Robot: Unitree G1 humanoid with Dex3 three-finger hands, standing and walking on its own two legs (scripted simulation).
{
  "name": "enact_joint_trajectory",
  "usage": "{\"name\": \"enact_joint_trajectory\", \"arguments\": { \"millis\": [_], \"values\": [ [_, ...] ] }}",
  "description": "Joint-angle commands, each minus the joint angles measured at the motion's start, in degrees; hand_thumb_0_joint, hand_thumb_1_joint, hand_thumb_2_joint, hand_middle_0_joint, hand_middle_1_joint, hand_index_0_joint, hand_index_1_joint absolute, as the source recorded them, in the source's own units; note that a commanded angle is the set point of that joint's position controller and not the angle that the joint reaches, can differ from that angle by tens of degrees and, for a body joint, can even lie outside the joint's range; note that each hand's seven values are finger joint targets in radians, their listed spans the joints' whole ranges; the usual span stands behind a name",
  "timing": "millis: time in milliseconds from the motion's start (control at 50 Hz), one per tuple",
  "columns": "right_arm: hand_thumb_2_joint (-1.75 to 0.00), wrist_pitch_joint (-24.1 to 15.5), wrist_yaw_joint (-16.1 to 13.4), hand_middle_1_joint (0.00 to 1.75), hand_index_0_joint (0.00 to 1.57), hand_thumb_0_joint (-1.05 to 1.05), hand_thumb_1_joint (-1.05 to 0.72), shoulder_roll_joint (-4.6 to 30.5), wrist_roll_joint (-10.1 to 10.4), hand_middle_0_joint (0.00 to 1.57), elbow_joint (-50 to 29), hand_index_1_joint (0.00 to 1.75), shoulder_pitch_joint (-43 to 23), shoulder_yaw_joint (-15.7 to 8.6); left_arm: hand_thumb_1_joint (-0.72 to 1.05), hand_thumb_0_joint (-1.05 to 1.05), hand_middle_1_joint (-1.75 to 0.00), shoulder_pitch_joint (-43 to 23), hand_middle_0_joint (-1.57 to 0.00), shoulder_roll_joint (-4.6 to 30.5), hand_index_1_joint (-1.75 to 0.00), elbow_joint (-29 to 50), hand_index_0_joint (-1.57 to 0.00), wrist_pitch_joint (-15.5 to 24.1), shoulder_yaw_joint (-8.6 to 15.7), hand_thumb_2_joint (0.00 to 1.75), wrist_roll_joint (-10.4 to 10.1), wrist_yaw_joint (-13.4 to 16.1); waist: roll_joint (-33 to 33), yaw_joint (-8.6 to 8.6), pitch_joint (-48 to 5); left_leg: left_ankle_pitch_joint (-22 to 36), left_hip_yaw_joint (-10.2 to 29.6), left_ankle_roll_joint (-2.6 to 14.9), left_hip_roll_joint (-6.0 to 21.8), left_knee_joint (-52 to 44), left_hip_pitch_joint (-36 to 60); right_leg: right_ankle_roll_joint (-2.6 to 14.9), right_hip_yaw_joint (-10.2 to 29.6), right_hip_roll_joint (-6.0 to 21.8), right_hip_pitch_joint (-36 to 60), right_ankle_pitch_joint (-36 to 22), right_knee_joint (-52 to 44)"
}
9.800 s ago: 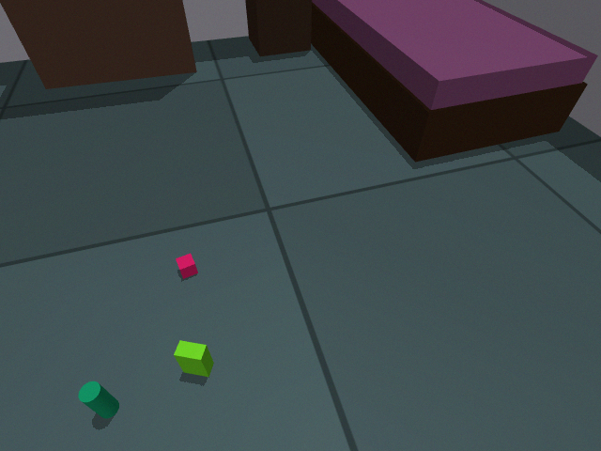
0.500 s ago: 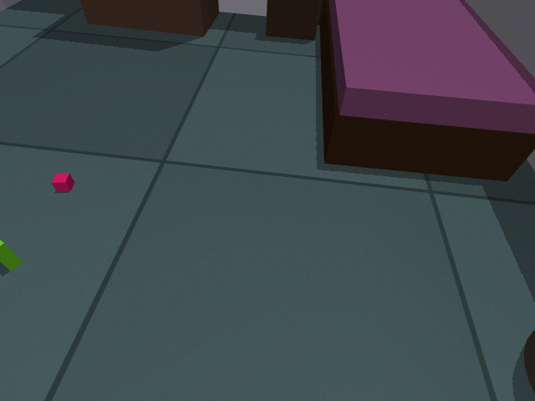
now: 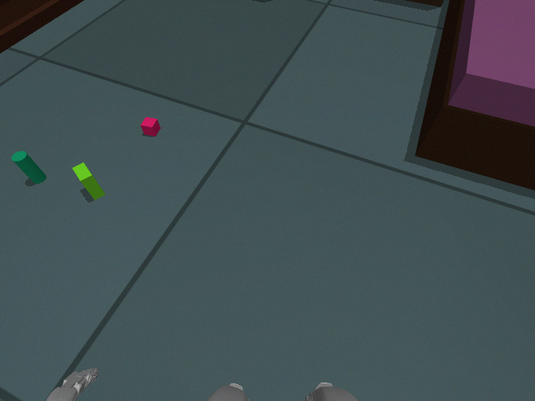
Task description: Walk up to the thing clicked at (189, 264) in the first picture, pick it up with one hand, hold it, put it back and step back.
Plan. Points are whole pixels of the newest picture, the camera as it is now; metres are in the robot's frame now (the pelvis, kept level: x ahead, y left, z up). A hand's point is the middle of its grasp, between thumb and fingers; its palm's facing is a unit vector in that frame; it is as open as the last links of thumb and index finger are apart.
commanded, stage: walk up
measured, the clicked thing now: (150, 126) +1.38 +0.63 -0.71
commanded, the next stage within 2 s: stand in 1.98 s
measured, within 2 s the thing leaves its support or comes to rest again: neither
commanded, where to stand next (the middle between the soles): +0.08 -0.04 m, yaw +19 degrees
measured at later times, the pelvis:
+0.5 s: pelvis -0.02 -0.02 +0.01, yaw +13 degrees
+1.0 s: pelvis -0.03 -0.02 +0.01, yaw +20 degrees
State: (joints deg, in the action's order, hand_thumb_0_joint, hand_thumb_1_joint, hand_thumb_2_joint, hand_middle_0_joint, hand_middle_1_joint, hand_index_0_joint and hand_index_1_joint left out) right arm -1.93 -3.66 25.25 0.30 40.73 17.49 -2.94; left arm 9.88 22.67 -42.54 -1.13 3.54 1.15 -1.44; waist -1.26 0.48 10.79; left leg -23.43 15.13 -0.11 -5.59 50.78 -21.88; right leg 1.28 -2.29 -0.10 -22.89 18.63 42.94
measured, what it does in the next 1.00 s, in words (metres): steps on the spot, turning left: left foot, then right foot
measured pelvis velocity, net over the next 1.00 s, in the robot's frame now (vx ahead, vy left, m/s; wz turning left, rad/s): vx -0.03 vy -0.02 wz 0.36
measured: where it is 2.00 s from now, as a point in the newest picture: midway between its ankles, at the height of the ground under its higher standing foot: outside the picture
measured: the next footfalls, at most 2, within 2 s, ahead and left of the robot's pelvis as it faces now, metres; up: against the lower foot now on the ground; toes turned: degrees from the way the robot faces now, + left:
left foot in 0.32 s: +0.01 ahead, +0.10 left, +0.00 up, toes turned +19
right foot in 0.62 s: +0.04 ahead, -0.19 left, +0.00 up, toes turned +12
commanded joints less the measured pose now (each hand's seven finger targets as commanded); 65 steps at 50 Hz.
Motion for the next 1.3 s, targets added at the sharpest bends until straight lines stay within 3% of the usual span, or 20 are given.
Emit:
{"name": "enact_joint_trajectory", "arguments": {
  "millis": [0, 80, 200, 280, 320, 340, 360, 440, 600, 640, 680, 740, 860, 880, 900, 940, 1040, 1160, 1220, 1280],
  "values": [
    [-0.9, -1.04, -2.5, 0.3, 0.2, 0.0, -0.9, 11.5, -0.61, 0.2, -3.65, 0.3, 6.18, -3.47, 0.9, 0.0, -0.3, 0.9, -0.2, 17.98, -0.3, 5.55, -0.2, 1.2, 5.62, 0.9, 0.31, 0.63, 17.76, 1.83, -16.48, -15.87, -11.01, 0.54, 3.82, 20.59, -16.03, 18.41, 34.66, 30.13, 20.88, -23.17, -20.54],
    [-0.9, -1.12, 0.77, 0.3, 0.2, 0.0, -0.9, 9.33, -0.61, 0.2, -1.56, 0.3, 2.76, -3.28, 0.9, 0.0, -0.3, 1.57, -0.2, 12.62, -0.3, 3.56, -0.2, 1.39, 3.53, 0.9, 0.94, 1.11, 11.09, 1.93, -7.78, -3.29, -14.07, 1.0, 3.13, 12.47, -9.89, 11.28, 9.52, 14.75, 9.85, -20.0, -15.84],
    [-0.9, -1.29, 1.89, 0.3, 0.2, 0.0, -0.9, 7.97, -0.56, 0.2, 0.03, 0.3, 1.79, -3.05, 0.9, 0.0, -0.3, 2.09, -0.2, 14.69, -0.3, 5.12, -0.2, 0.92, 3.85, 0.9, 0.96, 0.14, 16.18, 2.95, -12.11, -0.78, -17.57, -0.22, 3.5, -5.03, -3.3, 12.44, 7.43, 17.08, 12.9, -12.58, -15.65],
    [-0.9, -1.7, 1.55, 0.3, 0.2, 0.0, -0.9, 8.35, -1.14, 0.2, 2.52, 0.3, 3.13, -3.67, 0.9, 0.0, -0.3, 0.72, -0.2, 12.92, -0.3, 4.93, -0.2, -0.25, 2.52, 0.9, 0.0, 0.03, 9.59, -0.01, -11.74, 10.2, -17.98, 1.7, 2.23, -16.5, 10.65, 7.94, 4.56, 16.22, 1.9, -5.2, -8.14],
    [-0.9, -2.18, 1.34, 0.3, 0.2, 0.0, -0.9, 12.87, -2.14, 0.2, 1.97, 0.3, 2.31, -4.58, 0.9, 0.0, -0.3, 2.98, -0.2, 9.29, -0.3, 4.14, -0.2, -0.58, 1.55, 0.9, -0.5, 0.2, -4.78, 0.01, -10.32, 0.14, 2.86, 6.68, 12.18, -25.72, 14.15, 2.73, 0.8, 10.4, -9.48, 9.14, 3.62],
    [-0.9, -2.34, 1.13, 0.3, 0.2, 0.0, -0.9, 17.52, -2.44, 0.2, 0.18, 0.3, 0.08, -5.0, 0.9, 0.0, -0.3, 4.09, -0.2, 8.86, -0.3, 4.32, -0.2, -1.01, 1.74, 0.9, -1.33, 0.38, -11.12, 0.58, -9.09, -1.68, 21.11, 13.85, 24.92, -32.22, 8.71, -0.45, -0.3, 4.03, -11.92, 17.11, 11.92],
    [-0.9, -2.2, 0.98, 0.3, 0.2, 0.0, -0.9, 18.41, -2.03, 0.2, 0.61, 0.3, -1.34, -5.26, 0.9, 0.0, -0.3, 1.05, -0.2, 13.14, -0.3, 3.13, -0.2, -1.12, 3.12, 0.9, -0.9, 0.89, -8.72, -1.13, -6.26, -0.57, 24.76, 18.38, 27.74, -33.51, -0.31, -0.67, 4.35, 6.35, -6.15, 17.99, 17.37],
    [-0.9, -2.33, 0.45, 0.3, 0.2, 0.0, -0.9, 12.69, -1.22, 0.2, 0.91, 0.3, -4.68, -3.29, 0.9, 0.0, -0.3, 6.37, -0.2, 12.29, -0.3, -0.69, -0.2, -0.92, 3.45, 0.9, -1.01, 0.47, -6.02, 1.71, -8.72, 13.43, 6.12, 12.63, 17.78, -26.03, 2.09, -0.05, 4.23, 6.12, -3.35, 10.41, 15.07],
    [-0.9, 1.18, 2.49, 0.3, 0.2, 0.0, -0.9, 11.68, -2.21, 0.2, 1.64, 0.3, -7.24, -3.18, 0.9, 0.0, -0.3, 12.64, -0.2, 10.39, -0.3, -6.11, -0.2, 2.4, 2.79, 0.9, -0.34, 1.35, -8.29, 2.28, -11.7, -5.56, -0.23, 8.98, 9.39, -19.83, -3.57, -0.36, -2.57, 0.6, 12.4, 3.79, -15.33],
    [-0.9, 1.45, 2.64, 0.3, 0.2, 0.0, -0.9, 5.46, -1.11, 0.2, 0.26, 0.3, -7.9, -1.61, 0.9, 0.0, -0.3, 14.89, -0.2, 17.66, -0.3, -5.9, -0.2, 3.97, 4.42, 0.9, 1.77, 2.13, 10.37, 4.63, -10.01, -6.11, -6.8, 3.2, 0.2, -0.87, -15.59, 5.53, 24.48, 17.1, 15.8, 16.97, -26.9],
    [-0.9, 1.09, 2.31, 0.3, 0.2, 0.0, -0.9, 12.15, -2.0, 0.2, 2.83, 0.3, -6.36, -4.02, 0.9, 0.0, -0.3, 3.24, -0.2, 22.6, -0.3, -2.9, -0.2, 3.86, 5.64, 0.9, 1.5, 2.1, 11.31, 1.33, -2.8, -6.17, -6.39, 1.15, 7.02, 7.54, -13.24, 14.75, 35.35, 29.61, 3.21, 24.37, -29.95],
    [-0.9, 0.16, 3.78, 0.3, 0.2, 0.0, -0.9, 9.04, -1.27, 0.2, 5.19, 0.3, -6.22, -3.59, 0.9, 0.0, -0.3, 4.19, -0.2, 16.35, -0.3, -3.75, -0.2, 4.89, 3.49, 0.9, 1.2, 2.12, 7.87, 0.64, -2.79, -1.52, -11.25, 1.09, 5.65, -2.39, -9.09, 9.28, 12.96, 17.76, 7.65, 3.89, -23.21],
    [-0.9, -1.28, 4.35, 0.3, 0.2, 0.0, -0.9, 7.56, -0.72, 0.2, 8.06, 0.3, -1.73, -3.77, 0.9, 0.0, -0.3, 5.2, -0.2, 13.74, -0.3, -4.18, -0.2, 3.49, 1.56, 0.9, -0.14, 1.02, 10.2, -1.17, -9.7, 9.9, -16.49, 1.48, 1.92, -22.65, 12.92, 4.77, 1.06, 11.35, 3.59, -11.68, -5.54],
    [-0.9, -1.74, 3.78, 0.3, 0.2, 0.0, -0.9, 10.03, -1.03, 0.2, 8.84, 0.3, 1.49, -4.59, 0.9, 0.0, -0.3, 6.55, -0.2, 10.63, -0.3, -3.84, -0.2, 3.22, 0.71, 0.9, -0.38, 1.01, 2.56, -2.68, -13.41, 9.18, -7.51, 3.26, 6.38, -25.47, 19.58, 2.43, -0.94, 9.53, -0.6, -8.0, 4.54],
    [-0.9, -2.2, 3.19, 0.3, 0.2, 0.0, -0.9, 14.86, -1.86, 0.2, 7.95, 0.3, 2.48, -5.37, 0.9, 0.0, -0.3, 7.22, -0.2, 6.82, -0.3, -2.63, -0.2, 2.77, -0.31, 0.9, -1.12, 0.89, -9.58, -2.37, -14.69, 7.21, 15.96, 8.56, 20.46, -30.4, 22.62, -1.02, -1.19, 2.8, -11.41, 11.42, 13.95],
    [-0.9, -1.46, 3.13, 0.3, 0.2, 0.0, -0.9, 19.09, -0.75, 0.2, 8.15, 0.3, -0.26, -6.7, 0.9, 0.0, -0.3, 5.06, -0.2, 14.77, -0.3, -4.54, -0.2, 1.93, 1.55, 0.9, -0.59, 2.1, -4.17, -2.62, -10.08, -7.57, 23.54, 17.87, 26.49, -34.41, 10.37, 0.56, 3.96, 5.78, -9.54, 17.78, 17.84],
    [-0.9, -2.59, 2.56, 0.3, 0.2, 0.0, -0.9, 12.83, -0.73, 0.2, 7.82, 0.3, -4.37, -3.64, 0.9, 0.0, -0.3, 8.78, -0.2, 11.9, -0.3, -7.14, -0.2, 1.86, 1.64, 0.9, -0.81, 1.24, -4.23, -0.02, -10.22, 16.84, 4.0, 11.2, 18.16, -27.44, 7.49, 0.5, 4.25, 6.41, -2.82, 7.7, 8.11],
    [-0.9, -0.24, 2.62, 0.3, 0.2, 0.0, -0.9, 8.83, -0.42, 0.2, 7.13, 0.3, -10.27, -1.49, 0.9, 0.0, -0.3, 9.47, -0.2, 11.81, -0.3, -9.91, -0.2, 2.19, 2.21, 0.9, 0.12, 1.62, -4.14, 2.31, -10.03, 1.22, -3.38, 6.14, 12.95, -20.37, -9.01, 1.16, 1.95, 2.39, 16.21, -2.65, -10.94],
    [-0.9, 0.53, 2.37, 0.3, 0.2, 0.0, -0.9, 8.33, -0.36, 0.2, 10.1, 0.3, -7.17, -1.56, 0.9, 0.0, -0.3, -1.15, -0.2, 18.86, -0.3, -6.81, -0.2, 2.96, 2.61, 0.9, 0.67, 1.56, 11.02, -0.11, -7.82, -8.16, -12.41, 0.71, 5.1, -2.05, -0.88, 10.44, 28.24, 22.46, -0.56, 18.95, -29.03],
    [-0.9, -0.52, 2.83, 0.3, 0.2, 0.0, -0.9, 8.56, -0.08, 0.2, 14.27, 0.3, -3.05, -1.67, 0.9, 0.0, -0.3, -6.4, -0.2, 13.84, -0.3, -6.31, -0.2, 2.44, 0.95, 0.9, -0.1, 1.32, 7.21, -3.3, -7.55, 4.29, -12.12, 1.53, 5.5, -14.91, 7.41, 5.36, 12.18, 13.2, -1.17, 5.05, -20.46]
  ]
}}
